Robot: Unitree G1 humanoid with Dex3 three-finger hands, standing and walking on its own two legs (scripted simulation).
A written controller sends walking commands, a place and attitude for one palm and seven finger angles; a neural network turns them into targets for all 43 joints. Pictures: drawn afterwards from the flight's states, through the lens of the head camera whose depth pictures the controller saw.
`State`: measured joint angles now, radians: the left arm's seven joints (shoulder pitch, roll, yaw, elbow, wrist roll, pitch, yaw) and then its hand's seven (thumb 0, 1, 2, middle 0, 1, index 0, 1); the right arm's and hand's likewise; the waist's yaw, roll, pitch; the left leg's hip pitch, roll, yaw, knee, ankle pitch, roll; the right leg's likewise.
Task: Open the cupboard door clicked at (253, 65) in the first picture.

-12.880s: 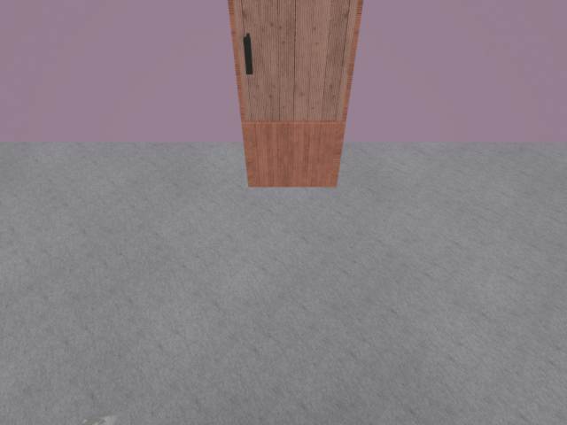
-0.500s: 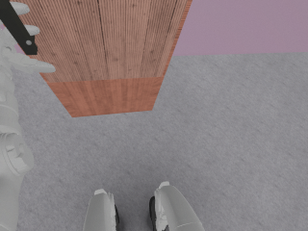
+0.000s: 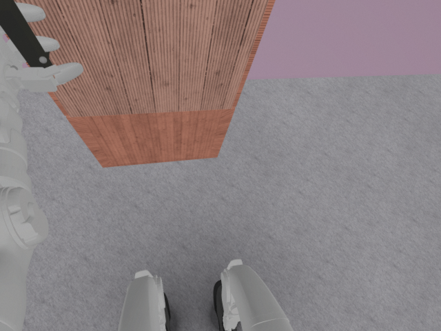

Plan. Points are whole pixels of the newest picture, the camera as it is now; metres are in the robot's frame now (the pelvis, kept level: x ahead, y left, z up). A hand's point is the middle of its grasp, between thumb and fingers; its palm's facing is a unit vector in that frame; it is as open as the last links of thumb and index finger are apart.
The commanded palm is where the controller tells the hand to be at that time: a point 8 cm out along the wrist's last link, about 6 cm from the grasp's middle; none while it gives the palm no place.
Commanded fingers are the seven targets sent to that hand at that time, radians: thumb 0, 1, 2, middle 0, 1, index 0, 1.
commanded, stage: close the thumb around the handle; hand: left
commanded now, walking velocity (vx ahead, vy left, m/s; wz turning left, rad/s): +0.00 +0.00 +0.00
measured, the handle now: (27, 31) +0.60 +0.24 +0.07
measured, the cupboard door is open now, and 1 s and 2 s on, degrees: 0 15 44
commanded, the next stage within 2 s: pull the door open along its arc in 0.36 s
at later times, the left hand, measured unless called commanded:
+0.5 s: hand (42, 60) +0.55 +0.22 +0.06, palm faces +0.04 -1.00 -0.03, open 5.9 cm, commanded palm +0.53 +0.25 +0.06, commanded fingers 0.00 0.90 0.90 -0.40 -1.35 -0.40 -1.35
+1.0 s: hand (62, 115) +0.45 +0.18 +0.07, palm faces +0.26 -0.96 +0.09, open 6.1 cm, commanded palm +0.39 +0.21 +0.06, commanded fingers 0.00 0.90 0.90 -0.40 -1.35 -0.40 -1.35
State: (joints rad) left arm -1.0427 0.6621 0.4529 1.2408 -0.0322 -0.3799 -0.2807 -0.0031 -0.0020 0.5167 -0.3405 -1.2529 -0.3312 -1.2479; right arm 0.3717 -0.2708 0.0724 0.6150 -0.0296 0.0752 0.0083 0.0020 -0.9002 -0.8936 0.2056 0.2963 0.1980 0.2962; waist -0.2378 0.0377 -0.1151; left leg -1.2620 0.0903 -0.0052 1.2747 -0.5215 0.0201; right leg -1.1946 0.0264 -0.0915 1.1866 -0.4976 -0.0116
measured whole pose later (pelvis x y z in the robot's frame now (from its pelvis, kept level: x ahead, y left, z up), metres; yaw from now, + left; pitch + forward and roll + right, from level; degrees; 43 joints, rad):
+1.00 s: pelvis +0.02 +0.00 +0.03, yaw +1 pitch +23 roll -3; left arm -0.47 0.20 0.29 0.69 -0.16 -0.42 0.07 0.02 0.68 0.75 -0.34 -1.34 -0.36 -1.32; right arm 0.33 -0.24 0.00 0.58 -0.02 0.06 0.06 0.01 -0.90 -0.89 0.20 0.30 0.20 0.30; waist -0.10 0.02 -0.18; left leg -1.03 0.07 0.04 1.14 -0.52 0.02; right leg -0.99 0.01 -0.05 1.08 -0.50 0.00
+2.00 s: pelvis +0.01 -0.05 +0.03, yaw +6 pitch +16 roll +1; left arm 0.02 -0.07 -0.14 0.34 0.07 -0.46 0.53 0.01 -0.22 0.42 -0.32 -1.22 -0.32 -1.22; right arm 0.21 -0.20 -0.02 0.61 -0.08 -0.02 0.02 0.01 -0.90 -0.89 0.20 0.30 0.20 0.30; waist -0.02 0.02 -0.17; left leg -0.91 0.04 -0.02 1.11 -0.48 -0.05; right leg -0.89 -0.02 -0.10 1.14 -0.54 -0.08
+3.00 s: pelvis +0.00 -0.01 +0.02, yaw +4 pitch +16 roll -1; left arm 0.25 0.09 -0.19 0.04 -0.03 -0.41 0.05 -0.01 -0.50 0.30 -0.15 -0.30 -0.15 -0.30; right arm 0.23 -0.21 0.02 0.44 -0.01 0.00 0.02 0.01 -0.90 -0.89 0.20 0.30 0.20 0.30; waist -0.01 0.03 -0.15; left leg -0.97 0.03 0.01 1.21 -0.53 0.01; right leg -0.93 -0.03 -0.07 1.20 -0.56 -0.02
